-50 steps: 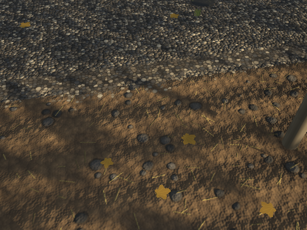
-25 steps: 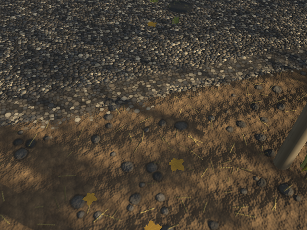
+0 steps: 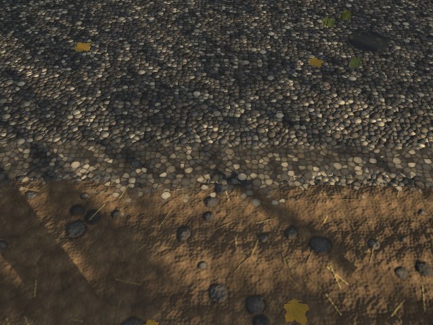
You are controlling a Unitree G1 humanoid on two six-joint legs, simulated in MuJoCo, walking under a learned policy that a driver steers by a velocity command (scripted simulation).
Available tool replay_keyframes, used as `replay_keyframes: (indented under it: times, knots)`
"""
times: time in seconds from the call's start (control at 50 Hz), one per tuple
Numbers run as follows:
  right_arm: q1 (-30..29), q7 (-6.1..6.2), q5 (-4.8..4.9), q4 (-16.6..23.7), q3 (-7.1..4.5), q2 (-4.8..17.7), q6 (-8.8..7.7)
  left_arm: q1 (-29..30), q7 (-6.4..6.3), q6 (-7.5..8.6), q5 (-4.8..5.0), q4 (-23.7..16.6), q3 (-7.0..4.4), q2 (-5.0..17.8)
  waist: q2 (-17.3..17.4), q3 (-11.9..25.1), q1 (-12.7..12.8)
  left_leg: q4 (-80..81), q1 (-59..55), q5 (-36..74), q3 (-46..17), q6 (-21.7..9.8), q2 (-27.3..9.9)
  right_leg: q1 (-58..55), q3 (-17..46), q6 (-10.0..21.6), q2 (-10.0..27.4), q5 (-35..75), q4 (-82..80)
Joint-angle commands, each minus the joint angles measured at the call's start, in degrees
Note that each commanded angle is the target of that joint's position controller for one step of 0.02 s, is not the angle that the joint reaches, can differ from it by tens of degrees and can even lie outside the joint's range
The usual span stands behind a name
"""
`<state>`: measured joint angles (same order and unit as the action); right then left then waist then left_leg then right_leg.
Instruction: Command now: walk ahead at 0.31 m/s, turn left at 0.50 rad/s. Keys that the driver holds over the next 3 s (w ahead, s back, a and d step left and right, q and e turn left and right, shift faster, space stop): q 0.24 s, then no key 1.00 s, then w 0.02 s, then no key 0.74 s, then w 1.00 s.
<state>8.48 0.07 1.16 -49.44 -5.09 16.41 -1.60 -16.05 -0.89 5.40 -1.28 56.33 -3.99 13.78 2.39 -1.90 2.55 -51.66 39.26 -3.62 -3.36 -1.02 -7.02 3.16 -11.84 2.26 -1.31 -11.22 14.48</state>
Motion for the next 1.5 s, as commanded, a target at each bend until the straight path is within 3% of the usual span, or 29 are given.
replay_keyframes:
  times: [0.02,0.08,0.14,0.16,0.18,0.2,0.22,0.24,0.26,0.28,0.3,0.32,0.36,0.4,0.46,0.56,0.62,0.64,0.66,0.68,0.7,0.74,0.78,0.92,1.24,1.26,1.3,1.38,1.5]
  knots:
    - [-2.9,-1.27,-0.80,4.4,0.54,0.1,-0.26,5.5,-1.42,0.00,0.43,-4.8,-1.75,9.9,-5.1,-1.6,-1.4,8.5,-5.8,6.6,4.3,0.6,0.8,5.9,1.0,6.5,14.6,29.1,-4.2]
    - [-5.2,-2.46,-0.73,6.9,0.29,1.4,0.43,4.1,-1.87,-1.53,1.74,-4.5,-2.32,11.5,-6.0,-0.2,-1.0,13.2,-6.2,3.4,5.6,-0.5,2.0,-0.7,0.4,6.0,16.8,32.8,0.5]
    - [-1.0,-3.15,-0.85,7.7,-1.09,4.7,0.82,6.3,-2.28,-2.96,3.20,-5.7,-3.16,13.1,-7.6,3.0,-4.3,16.1,-12.0,-4.9,8.1,-3.4,5.6,-4.5,0.3,4.1,17.8,44.0,11.0]
    - [4.6,-3.08,-0.67,6.5,-2.17,6.6,0.56,7.3,-2.30,-3.45,3.50,-6.2,-3.11,12.7,-6.2,5.7,-7.4,20.8,-18.8,-2.2,9.0,-5.0,7.9,-3.8,-0.6,2.4,15.9,43.6,19.7]
    - [9.8,-2.05,-0.79,5.3,-3.70,10.2,0.28,5.0,-1.92,-3.58,2.80,-6.1,-2.66,11.3,-1.2,9.0,-9.4,26.3,-29.4,11.6,5.8,-7.1,8.1,1.6,-1.5,-1.1,12.1,33.2,32.5]
    - [9.5,-0.63,-0.91,5.6,-4.61,16.0,0.58,2.0,-1.27,-3.22,-0.97,-8.0,-0.75,4.9,13.1,12.8,-4.2,21.0,-43.6,41.7,-11.4,-12.2,-4.7,19.0,-0.9,-4.8,5.4,-14.7,50.5]
    - [7.7,-1.12,-2.21,8.6,-4.12,16.8,0.22,-1.2,-0.48,-2.53,-0.23,-9.3,-0.23,5.5,13.7,24.1,-3.0,25.9,-54.2,34.5,-35.8,-25.6,-15.5,31.9,10.8,-6.7,-3.1,-33.0,66.2]
    - [7.1,-1.70,-1.91,9.9,-3.18,13.1,0.02,3.8,0.01,-2.13,1.89,-9.4,-1.14,9.4,3.5,23.7,-6.1,29.4,-51.7,26.5,-31.6,-23.1,-13.0,34.9,17.1,-5.4,-0.2,-27.8,67.7]
    - [3.4,-1.46,-1.11,10.3,-2.42,10.4,-0.29,7.0,-0.13,-2.17,2.78,-10.3,-1.05,9.2,1.0,17.4,-5.1,30.3,-45.6,19.4,-24.5,-19.7,-10.8,36.8,16.4,-4.4,1.9,-22.1,64.7]
    - [0.3,-1.04,-0.40,10.5,-1.76,8.1,-0.27,7.3,-0.94,-2.75,2.02,-9.1,-1.14,9.0,-3.2,12.6,-3.5,31.1,-38.2,15.0,-19.5,-16.5,-8.2,35.5,16.1,-4.7,4.5,-18.0,60.3]
    - [-1.4,-0.54,-0.45,10.7,-1.22,6.5,-0.07,7.5,-1.60,-3.59,1.29,-9.1,-1.54,10.0,-1.9,10.6,-2.4,32.0,-32.1,12.6,-17.0,-15.1,-6.7,32.4,16.4,-4.7,5.9,-15.7,56.2]
    - [-1.8,-0.30,-1.30,10.7,-0.99,6.2,0.10,7.0,-1.72,-4.40,1.18,-9.0,-1.78,10.2,0.1,10.1,-1.5,33.1,-27.8,11.5,-15.6,-14.5,-5.4,28.4,16.0,-4.6,5.9,-14.3,54.6]
    - [-1.3,0.06,-2.19,10.5,-1.08,7.1,-0.11,5.6,-2.04,-5.07,1.16,-8.5,-1.56,8.7,1.9,10.4,-1.1,33.8,-24.9,13.8,-13.0,-14.6,-4.1,25.4,15.2,-5.0,5.1,-12.6,50.7]
    - [-0.7,0.61,-2.06,10.1,-1.14,7.6,-0.08,6.1,-2.38,-5.29,1.11,-8.5,-1.22,7.8,2.2,10.6,-1.4,34.1,-25.0,12.7,-11.9,-14.4,-3.7,25.1,15.1,-5.7,5.0,-11.3,45.5]
    - [-1.6,1.24,-2.05,9.9,-0.71,7.1,0.58,7.6,-2.55,-5.80,1.26,-8.4,-0.93,7.5,3.4,10.0,-2.2,35.6,-23.7,0.2,-11.3,-13.1,-2.7,23.1,15.2,-6.4,5.4,-8.0,38.7]
    - [-1.7,1.13,-2.41,8.7,0.25,5.8,1.18,8.7,-1.96,-5.25,1.56,-8.0,-0.63,7.4,5.0,7.0,-3.4,36.1,-22.2,-11.4,-12.6,-11.8,-2.2,17.4,14.0,-6.0,4.7,-7.8,27.0]
    - [-0.8,1.09,-1.55,7.4,1.32,3.9,1.66,5.3,-0.85,-4.47,0.99,-6.2,-0.29,6.6,3.2,6.2,-1.0,32.6,-21.3,-12.8,-11.7,-7.9,0.0,8.4,12.2,-3.4,3.4,1.4,10.2]
    - [1.3,1.05,-1.85,6.7,1.76,2.8,1.40,4.5,-0.61,-4.23,0.07,-6.1,-0.38,8.4,0.5,6.2,-1.7,30.0,-19.5,-13.3,-10.3,-5.1,1.9,4.9,16.3,-1.7,7.4,5.8,8.2]
    - [3.8,0.81,-2.50,6.7,1.65,2.4,0.97,5.2,-0.65,-4.21,-0.29,-6.4,-1.00,12.5,-7.6,6.0,-4.9,24.7,-17.5,-15.8,-5.0,-2.7,6.9,4.7,21.5,1.1,13.3,12.3,8.8]
    - [2.2,0.70,-2.40,7.3,1.59,1.7,0.85,7.5,-0.37,-4.18,-0.05,-5.6,-0.68,10.6,-14.0,4.8,-6.0,24.5,-21.8,-13.6,-0.6,-1.0,9.2,12.5,23.9,4.1,14.2,2.6,6.3]
    - [-0.5,0.64,-2.69,7.2,1.42,3.1,0.89,9.7,-0.10,-3.77,-0.03,-6.4,0.12,7.4,-12.4,3.9,-5.1,24.4,-25.6,-10.0,-1.3,-0.8,8.3,15.5,22.5,2.7,11.9,-3.8,4.9]
    - [-2.0,0.87,-2.16,6.9,0.99,3.7,1.79,9.1,0.05,-2.90,0.01,-5.9,0.21,8.1,-10.3,3.3,-3.9,24.0,-28.0,-6.0,-2.3,-1.9,7.5,16.5,19.0,-0.5,8.8,-5.8,5.5]
    - [-1.5,0.83,-2.06,6.2,0.97,3.5,2.17,7.5,-0.23,-2.34,0.49,-5.0,0.29,8.1,-7.5,2.9,-3.4,25.0,-27.9,-3.3,-3.5,-2.8,6.6,15.1,17.2,-1.4,7.3,-3.9,7.3]
    - [-1.3,0.81,-1.64,3.3,0.94,2.7,1.48,5.1,-0.92,-3.25,0.89,-3.3,0.75,7.2,-2.1,3.8,-1.7,25.0,-27.6,2.3,-4.0,-2.6,6.2,10.7,15.2,-1.1,5.4,1.8,10.5]
    - [-2.0,1.66,-1.25,-4.1,1.24,3.5,1.64,5.1,-0.75,-3.98,0.88,0.5,1.43,6.3,-2.3,2.3,-1.9,25.7,-29.5,2.5,-3.9,-2.2,5.8,9.7,13.8,-1.5,3.7,1.7,9.1]
    - [-1.2,1.67,-1.20,-5.0,1.36,3.0,1.71,3.8,-0.76,-4.07,0.93,1.3,1.49,5.9,-2.4,3.3,-1.8,25.9,-29.8,-4.0,-3.1,-2.3,6.6,9.3,13.3,-1.3,3.1,-4.3,8.6]
    - [-2.3,1.75,-1.23,-5.4,1.56,2.9,1.73,4.6,-0.88,-4.05,0.91,1.3,1.71,5.6,-2.7,0.0,-2.1,26.5,-28.0,-6.3,-3.3,-2.1,6.7,11.6,13.7,-1.1,3.2,-6.3,7.8]
    - [-2.0,1.67,-1.28,-7.2,1.72,3.0,1.21,3.2,-0.97,-3.56,0.78,2.1,1.84,5.8,-2.1,1.1,-2.0,25.8,-29.2,1.3,-3.2,-2.1,6.4,10.1,13.4,-1.6,3.0,0.3,8.8]
    - [-1.8,1.65,-1.04,-9.3,1.95,2.8,1.55,1.5,-1.00,-3.79,0.90,3.1,2.25,5.2,-2.2,1.5,-2.1,25.8,-29.8,2.6,-2.9,-2.0,6.5,9.5,13.1,-1.6,2.8,1.7,8.8]
